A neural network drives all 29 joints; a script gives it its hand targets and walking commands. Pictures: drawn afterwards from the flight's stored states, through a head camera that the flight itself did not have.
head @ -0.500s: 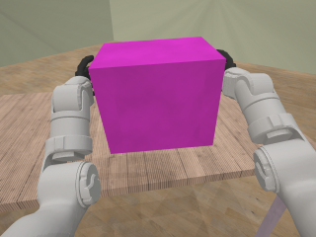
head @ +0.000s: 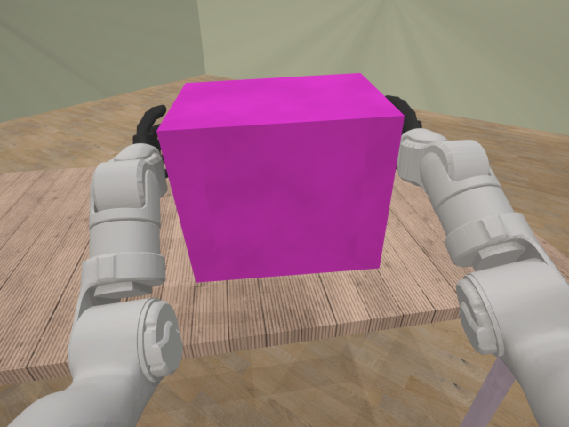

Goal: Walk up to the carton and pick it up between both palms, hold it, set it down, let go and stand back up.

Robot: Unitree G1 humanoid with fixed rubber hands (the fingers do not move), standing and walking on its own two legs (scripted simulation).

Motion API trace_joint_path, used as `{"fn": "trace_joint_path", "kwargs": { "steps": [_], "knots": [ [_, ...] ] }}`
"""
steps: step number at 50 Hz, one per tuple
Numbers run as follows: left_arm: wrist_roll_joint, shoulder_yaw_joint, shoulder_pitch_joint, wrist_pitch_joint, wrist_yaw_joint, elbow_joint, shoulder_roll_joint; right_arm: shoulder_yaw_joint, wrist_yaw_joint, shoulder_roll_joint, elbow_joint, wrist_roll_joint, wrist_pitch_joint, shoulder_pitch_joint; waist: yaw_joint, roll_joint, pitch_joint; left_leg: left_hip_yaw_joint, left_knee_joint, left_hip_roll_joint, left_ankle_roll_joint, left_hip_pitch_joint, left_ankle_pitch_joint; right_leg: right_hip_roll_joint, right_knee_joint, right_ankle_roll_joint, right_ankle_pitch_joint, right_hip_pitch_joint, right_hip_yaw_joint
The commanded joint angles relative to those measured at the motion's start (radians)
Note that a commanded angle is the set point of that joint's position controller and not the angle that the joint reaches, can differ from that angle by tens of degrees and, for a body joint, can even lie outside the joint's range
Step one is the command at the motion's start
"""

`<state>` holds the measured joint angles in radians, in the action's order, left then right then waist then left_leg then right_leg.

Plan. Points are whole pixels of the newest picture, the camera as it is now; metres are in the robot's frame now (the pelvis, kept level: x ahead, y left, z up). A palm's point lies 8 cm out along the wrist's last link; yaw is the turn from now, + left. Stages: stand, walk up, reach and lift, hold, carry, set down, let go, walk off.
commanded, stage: hold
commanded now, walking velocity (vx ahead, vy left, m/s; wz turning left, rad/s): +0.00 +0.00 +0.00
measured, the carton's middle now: (281, 174) +0.37 +0.00 +0.26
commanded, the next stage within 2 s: set down in 1.92 s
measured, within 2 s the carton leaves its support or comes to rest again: neither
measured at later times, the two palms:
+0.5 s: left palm (152, 156) +0.37 +0.17 +0.29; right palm (411, 144) +0.36 -0.17 +0.30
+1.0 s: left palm (148, 157) +0.37 +0.18 +0.29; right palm (407, 146) +0.37 -0.16 +0.30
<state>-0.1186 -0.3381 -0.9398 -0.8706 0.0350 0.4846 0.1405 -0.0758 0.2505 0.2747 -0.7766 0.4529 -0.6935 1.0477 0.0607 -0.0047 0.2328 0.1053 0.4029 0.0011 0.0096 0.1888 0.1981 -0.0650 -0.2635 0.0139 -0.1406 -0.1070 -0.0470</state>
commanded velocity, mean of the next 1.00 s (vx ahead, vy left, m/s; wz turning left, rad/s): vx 0.00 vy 0.00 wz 0.00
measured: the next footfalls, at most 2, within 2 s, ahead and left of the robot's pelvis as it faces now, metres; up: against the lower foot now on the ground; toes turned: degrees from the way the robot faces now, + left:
none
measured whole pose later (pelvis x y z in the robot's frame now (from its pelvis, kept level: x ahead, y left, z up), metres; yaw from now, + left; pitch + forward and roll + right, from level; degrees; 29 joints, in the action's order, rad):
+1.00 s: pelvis +0.00 +0.00 +0.00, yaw +0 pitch +0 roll -2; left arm -0.12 -0.33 -0.97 -0.85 0.03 0.53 0.15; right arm -0.05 0.24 0.27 -0.81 0.44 -0.69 1.07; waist 0.06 0.00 0.23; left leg 0.11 0.41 0.00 0.01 0.21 0.19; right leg -0.06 -0.27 0.01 -0.13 -0.12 -0.05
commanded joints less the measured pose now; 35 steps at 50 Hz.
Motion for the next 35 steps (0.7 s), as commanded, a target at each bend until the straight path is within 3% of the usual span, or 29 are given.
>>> {"fn": "trace_joint_path", "kwargs": {
  "steps": [1, 4, 6, 12, 13, 14, 21, 22, 24, 27, 29, 31, 35],
  "knots": [
    [0.187, 0.388, -0.875, 0.087, -0.153, -0.211, -0.618, -0.162, -0.129, -0.738, 0.439, 0.19, 0.043, 0.967, 0.016, -0.017, 0.386, -0.032, -0.015, -0.04, 0.03, -0.136, -0.282, -0.005, -0.012, -0.053, 0.336, 0.149, -0.006],
    [0.193, 0.4, -0.909, 0.087, -0.149, -0.193, -0.632, -0.138, -0.134, -0.734, 0.426, 0.175, 0.041, 0.988, 0.014, -0.04, 0.339, -0.033, -0.029, -0.037, 0.034, -0.104, -0.226, -0.007, -0.003, -0.045, 0.24, 0.114, -0.001],
    [0.206, 0.439, -0.909, 0.084, -0.142, -0.238, -0.661, -0.135, -0.14, -0.715, 0.423, 0.182, 0.042, 0.968, 0.04, -0.077, 0.37, -0.027, -0.017, -0.029, 0.051, -0.143, -0.282, -0.016, -0.003, -0.03, 0.262, 0.106, -0.001],
    [0.183, 0.41, -0.9, 0.083, -0.142, -0.176, -0.659, -0.12, -0.155, -0.682, 0.36, 0.165, 0.04, 0.988, 0.027, -0.096, 0.317, -0.019, -0.034, -0.017, 0.06, -0.124, -0.245, -0.022, 0.003, -0.023, 0.191, 0.083, 0.018],
    [0.191, 0.416, -0.907, 0.083, -0.142, -0.176, -0.665, -0.108, -0.159, -0.674, 0.335, 0.16, 0.039, 0.964, 0.039, -0.103, 0.316, -0.022, -0.037, -0.016, 0.062, -0.118, -0.24, -0.023, 0.005, -0.019, 0.184, 0.087, 0.013],
    [0.188, 0.406, -0.895, 0.082, -0.141, -0.177, -0.666, -0.12, -0.159, -0.68, 0.357, 0.166, 0.043, 0.981, 0.018, -0.088, 0.33, -0.021, -0.03, -0.017, 0.063, -0.121, -0.263, -0.024, 0.002, -0.019, 0.202, 0.105, 0.015],
    [0.173, 0.358, -0.927, 0.097, -0.14, -0.119, -0.638, -0.1, -0.174, -0.703, 0.286, 0.153, 0.046, 0.985, 0.013, -0.058, 0.301, -0.025, -0.055, -0.017, 0.035, -0.078, -0.171, -0.008, 0.011, -0.024, 0.137, 0.089, 0.002],
    [0.172, 0.351, -0.915, 0.1, -0.143, -0.121, -0.632, -0.124, -0.172, -0.712, 0.316, 0.16, 0.053, 1.006, -0.002, -0.035, 0.338, -0.029, -0.046, -0.019, 0.03, -0.086, -0.186, -0.009, 0.006, -0.029, 0.163, 0.11, 0.0],
    [0.2, 0.39, -0.95, 0.106, -0.138, -0.203, -0.651, -0.123, -0.17, -0.717, 0.343, 0.175, 0.06, 1.01, 0.005, -0.06, 0.402, -0.027, -0.026, -0.021, 0.047, -0.12, -0.271, -0.019, -0.007, -0.027, 0.223, 0.128, 0.01],
    [0.188, 0.373, -0.896, 0.098, -0.133, -0.164, -0.647, -0.139, -0.162, -0.715, 0.406, 0.178, 0.063, 1.019, 0.001, -0.026, 0.402, -0.029, -0.016, -0.026, 0.039, -0.134, -0.284, -0.024, -0.004, -0.035, 0.26, 0.144, 0.012],
    [0.177, 0.367, -0.874, 0.093, -0.138, -0.132, -0.639, -0.133, -0.156, -0.702, 0.392, 0.17, 0.061, 1.012, 0.006, -0.026, 0.341, -0.03, -0.03, -0.03, 0.033, -0.129, -0.249, -0.012, 0.004, -0.037, 0.234, 0.116, 0.005],
    [0.19, 0.38, -0.887, 0.096, -0.139, -0.182, -0.639, -0.153, -0.153, -0.72, 0.422, 0.184, 0.064, 1.012, -0.001, -0.014, 0.382, -0.026, -0.02, -0.028, 0.034, -0.142, -0.266, -0.015, -0.001, -0.035, 0.242, 0.118, 0.01],
    [0.171, 0.357, -0.89, 0.094, -0.149, -0.121, -0.631, -0.12, -0.151, -0.711, 0.353, 0.154, 0.055, 0.99, 0.013, -0.025, 0.293, -0.03, -0.044, -0.029, 0.026, -0.095, -0.184, -0.003, 0.016, -0.038, 0.179, 0.088, 0.0]
  ]
}}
